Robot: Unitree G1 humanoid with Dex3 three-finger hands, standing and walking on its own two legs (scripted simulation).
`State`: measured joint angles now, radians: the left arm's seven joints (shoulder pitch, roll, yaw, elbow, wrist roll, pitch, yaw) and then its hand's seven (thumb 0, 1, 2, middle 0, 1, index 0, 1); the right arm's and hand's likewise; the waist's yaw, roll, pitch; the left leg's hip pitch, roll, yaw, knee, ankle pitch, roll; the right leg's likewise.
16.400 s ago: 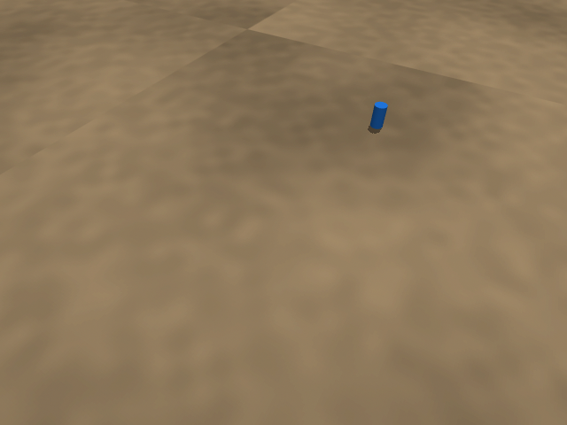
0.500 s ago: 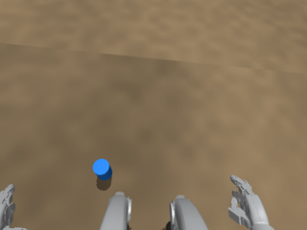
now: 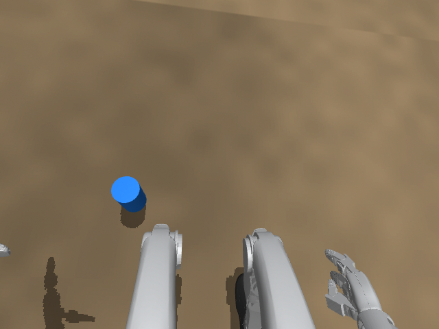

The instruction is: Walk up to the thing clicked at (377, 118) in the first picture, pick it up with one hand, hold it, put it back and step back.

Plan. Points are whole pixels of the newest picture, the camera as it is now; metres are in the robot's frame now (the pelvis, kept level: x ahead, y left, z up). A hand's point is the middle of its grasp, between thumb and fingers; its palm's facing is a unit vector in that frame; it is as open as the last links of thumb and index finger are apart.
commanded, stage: go down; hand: left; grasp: from the side
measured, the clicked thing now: (130, 195) +0.42 +0.25 -0.42
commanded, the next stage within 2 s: approach in 1.14 s
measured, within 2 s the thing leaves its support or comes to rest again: neither
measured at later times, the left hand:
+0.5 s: hand out of the picture +0.34 +0.42 -0.09, palm faces +0.25 -0.96 -0.11, open 17.4 cm
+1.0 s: hand out of the picture +0.35 +0.43 -0.10, palm faces +0.25 -0.96 -0.08, open 17.5 cm
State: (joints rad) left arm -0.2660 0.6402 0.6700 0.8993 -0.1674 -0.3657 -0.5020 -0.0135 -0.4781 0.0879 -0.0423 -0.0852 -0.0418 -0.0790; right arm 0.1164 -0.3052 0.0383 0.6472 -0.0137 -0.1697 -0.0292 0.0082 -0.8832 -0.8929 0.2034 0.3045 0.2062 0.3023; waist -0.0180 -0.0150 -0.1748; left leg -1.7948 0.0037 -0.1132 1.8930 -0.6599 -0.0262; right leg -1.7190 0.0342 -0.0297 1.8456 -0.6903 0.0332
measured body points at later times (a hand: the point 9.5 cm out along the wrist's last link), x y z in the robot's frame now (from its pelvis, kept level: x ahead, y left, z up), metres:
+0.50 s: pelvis -0.02 +0.00 -0.08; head +0.18 +0.06 +0.32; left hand +0.32 +0.47 -0.08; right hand +0.15 -0.27 -0.18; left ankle +0.07 +0.13 -0.46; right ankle +0.07 -0.14 -0.46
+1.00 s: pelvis -0.02 +0.00 -0.12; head +0.17 +0.07 +0.28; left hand +0.33 +0.48 -0.10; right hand +0.14 -0.27 -0.21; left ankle +0.07 +0.13 -0.46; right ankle +0.07 -0.13 -0.46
